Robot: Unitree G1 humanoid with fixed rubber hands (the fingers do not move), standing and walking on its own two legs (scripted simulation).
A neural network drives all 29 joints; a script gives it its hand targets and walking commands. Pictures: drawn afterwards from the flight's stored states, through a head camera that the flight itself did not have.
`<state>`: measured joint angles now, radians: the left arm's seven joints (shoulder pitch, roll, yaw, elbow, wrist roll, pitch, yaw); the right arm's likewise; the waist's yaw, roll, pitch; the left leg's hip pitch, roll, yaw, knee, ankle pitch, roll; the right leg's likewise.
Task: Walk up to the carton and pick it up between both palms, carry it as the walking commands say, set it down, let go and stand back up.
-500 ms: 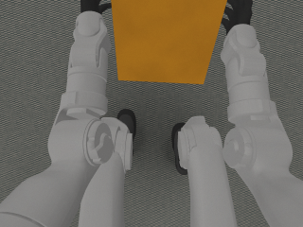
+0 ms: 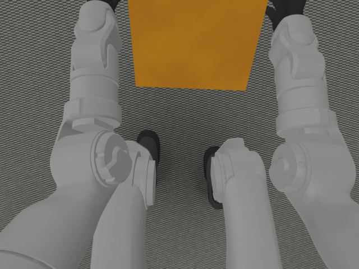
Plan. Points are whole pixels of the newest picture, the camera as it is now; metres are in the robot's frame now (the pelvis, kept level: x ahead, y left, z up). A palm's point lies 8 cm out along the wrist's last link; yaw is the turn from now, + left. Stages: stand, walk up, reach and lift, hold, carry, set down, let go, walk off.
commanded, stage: set down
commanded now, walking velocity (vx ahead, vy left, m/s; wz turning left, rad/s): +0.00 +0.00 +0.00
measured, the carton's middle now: (192, 17) +0.55 +0.00 -0.26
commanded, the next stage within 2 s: none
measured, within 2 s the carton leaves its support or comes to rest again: rests again in 1.62 s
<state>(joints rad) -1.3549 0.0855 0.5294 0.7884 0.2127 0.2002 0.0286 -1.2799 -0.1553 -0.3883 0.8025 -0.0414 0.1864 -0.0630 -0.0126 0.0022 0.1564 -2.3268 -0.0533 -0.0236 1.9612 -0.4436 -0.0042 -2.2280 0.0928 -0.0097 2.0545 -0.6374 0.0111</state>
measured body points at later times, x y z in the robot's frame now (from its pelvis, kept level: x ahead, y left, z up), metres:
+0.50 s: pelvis +0.01 +0.00 +0.00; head +0.38 +0.01 +0.25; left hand +0.57 +0.15 -0.17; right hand +0.55 -0.16 -0.18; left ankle +0.13 +0.12 -0.38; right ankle +0.08 -0.11 -0.38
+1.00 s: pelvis +0.01 +0.00 +0.00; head +0.39 +0.01 +0.24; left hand +0.57 +0.15 -0.18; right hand +0.56 -0.16 -0.18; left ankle +0.13 +0.12 -0.38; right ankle +0.08 -0.11 -0.38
